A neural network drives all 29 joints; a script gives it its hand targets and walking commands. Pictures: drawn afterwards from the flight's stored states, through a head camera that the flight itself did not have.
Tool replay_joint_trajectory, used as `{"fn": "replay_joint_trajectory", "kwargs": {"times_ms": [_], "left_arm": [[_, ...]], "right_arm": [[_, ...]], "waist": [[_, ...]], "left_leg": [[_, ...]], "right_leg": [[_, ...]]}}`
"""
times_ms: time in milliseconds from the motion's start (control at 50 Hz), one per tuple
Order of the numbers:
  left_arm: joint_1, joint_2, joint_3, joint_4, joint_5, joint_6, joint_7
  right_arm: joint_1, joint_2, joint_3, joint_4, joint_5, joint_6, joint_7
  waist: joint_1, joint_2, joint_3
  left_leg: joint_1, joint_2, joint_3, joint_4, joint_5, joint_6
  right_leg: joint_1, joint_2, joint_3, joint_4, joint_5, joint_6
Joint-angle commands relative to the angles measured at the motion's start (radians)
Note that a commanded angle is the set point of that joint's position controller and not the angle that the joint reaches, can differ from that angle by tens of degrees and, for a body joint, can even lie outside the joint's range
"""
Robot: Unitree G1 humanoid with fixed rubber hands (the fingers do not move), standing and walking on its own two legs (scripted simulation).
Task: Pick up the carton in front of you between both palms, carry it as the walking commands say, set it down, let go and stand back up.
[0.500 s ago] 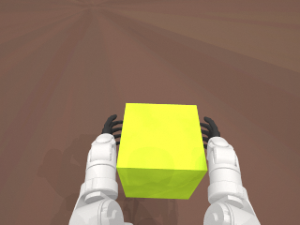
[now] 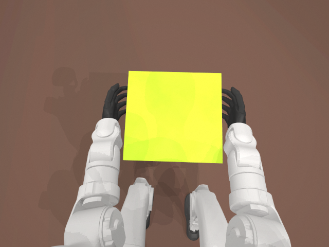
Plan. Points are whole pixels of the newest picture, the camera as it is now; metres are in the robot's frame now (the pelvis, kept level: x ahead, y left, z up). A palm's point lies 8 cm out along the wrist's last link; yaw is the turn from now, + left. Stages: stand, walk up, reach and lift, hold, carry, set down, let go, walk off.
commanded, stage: set down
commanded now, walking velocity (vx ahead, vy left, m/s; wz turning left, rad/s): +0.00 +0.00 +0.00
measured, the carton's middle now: (172, 124) +0.40 +0.02 -0.14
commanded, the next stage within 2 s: none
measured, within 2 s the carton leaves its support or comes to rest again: rests again in 1.62 s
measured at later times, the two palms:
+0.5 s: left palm (123, 119) +0.43 +0.18 -0.23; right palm (216, 122) +0.44 -0.12 -0.22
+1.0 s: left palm (131, 121) +0.47 +0.19 -0.39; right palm (205, 123) +0.48 -0.11 -0.38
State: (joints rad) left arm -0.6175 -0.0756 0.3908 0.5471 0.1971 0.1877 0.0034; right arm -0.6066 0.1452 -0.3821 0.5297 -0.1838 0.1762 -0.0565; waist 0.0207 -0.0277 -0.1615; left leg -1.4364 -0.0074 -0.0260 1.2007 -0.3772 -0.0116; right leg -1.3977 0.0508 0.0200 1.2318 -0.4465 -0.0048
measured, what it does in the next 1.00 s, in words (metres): lowers itself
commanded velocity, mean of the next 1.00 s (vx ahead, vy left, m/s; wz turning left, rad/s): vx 0.00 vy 0.00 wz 0.00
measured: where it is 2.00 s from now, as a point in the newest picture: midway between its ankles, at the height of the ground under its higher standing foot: (168, 220)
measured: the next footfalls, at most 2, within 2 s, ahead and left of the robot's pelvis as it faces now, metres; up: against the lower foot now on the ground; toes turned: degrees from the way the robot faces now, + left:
none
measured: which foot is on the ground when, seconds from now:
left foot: down 0.00-1.00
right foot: down 0.00-1.00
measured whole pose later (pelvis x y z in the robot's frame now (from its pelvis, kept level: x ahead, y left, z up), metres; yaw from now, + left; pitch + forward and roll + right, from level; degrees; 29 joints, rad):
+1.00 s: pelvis -0.05 +0.01 -0.24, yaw -1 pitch +45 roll -1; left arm -1.23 0.15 0.36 0.78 0.09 0.25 0.08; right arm -1.24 -0.09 -0.36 0.79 -0.07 0.23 -0.13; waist 0.03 -0.03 0.12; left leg -2.31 -0.02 -0.02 2.02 -0.49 0.00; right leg -2.25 0.07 0.00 2.06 -0.58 0.03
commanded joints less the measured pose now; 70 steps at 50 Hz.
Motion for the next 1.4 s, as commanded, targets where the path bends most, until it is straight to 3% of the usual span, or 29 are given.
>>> {"fn": "replay_joint_trajectory", "kwargs": {"times_ms": [0,140,480,700,1000,1100,1180,1380], "left_arm": [[-0.499,-0.856,-0.521,0.065,-0.055,0.018,-0.205],[-0.612,-0.844,-0.463,0.128,-0.049,0.025,-0.193],[-0.906,-0.801,-0.48,0.126,-0.122,0.047,-0.147],[-1.054,-0.748,-0.452,0.165,-0.14,0.06,-0.158],[-1.239,-0.641,-0.506,0.175,-0.24,0.023,-0.183],[-1.216,-0.708,-0.532,0.204,-0.303,0.018,-0.189],[-1.187,-0.712,-0.52,0.233,-0.294,0.017,-0.201],[-1.196,-0.639,-0.451,0.301,-0.275,-0.019,-0.198]], "right_arm": [[-0.522,0.877,0.544,0.069,0.052,0.016,0.176],[-0.639,0.842,0.475,0.121,0.042,0.02,0.166],[-0.94,0.77,0.462,0.139,0.107,0.041,0.161],[-1.086,0.72,0.427,0.197,0.127,0.059,0.18],[-1.275,0.632,0.512,0.205,0.242,0.019,0.175],[-1.333,0.629,0.559,0.132,0.278,0.0,0.165],[-1.249,0.672,0.534,0.198,0.262,0.008,0.173],[-1.274,0.615,0.494,0.261,0.266,-0.026,0.172]], "waist": [[0.023,0.01,-0.748],[0.022,0.015,-0.795],[0.025,0.034,-0.973],[0.027,0.033,-0.945],[0.038,0.03,-0.945],[0.015,0.015,-1.026],[0.015,0.019,-0.938],[0.044,0.0,-0.753]], "left_leg": [[0.406,-0.135,0.017,-0.008,0.221,0.005],[0.274,-0.146,0.029,0.113,0.203,-0.001],[0.111,-0.147,0.053,0.38,0.172,-0.024],[-0.026,-0.134,0.07,0.523,0.152,-0.018],[-0.094,-0.1,0.085,0.735,0.201,-0.012],[-0.059,-0.101,0.075,0.791,0.299,-0.013],[-0.14,-0.104,0.079,0.806,0.292,-0.015],[-0.251,-0.097,0.076,0.826,0.223,-0.002]], "right_leg": [[0.248,0.111,0.019,-0.08,0.219,0.04],[0.081,0.126,0.0,0.047,0.182,0.039],[-0.185,0.149,-0.062,0.344,0.111,0.039],[-0.33,0.135,-0.084,0.491,0.093,0.035],[-0.358,0.11,-0.091,0.697,0.136,0.032],[-0.313,0.105,-0.099,0.747,0.219,0.031],[-0.349,0.109,-0.09,0.763,0.235,0.026],[-0.423,0.107,-0.075,0.776,0.177,0.02]]}}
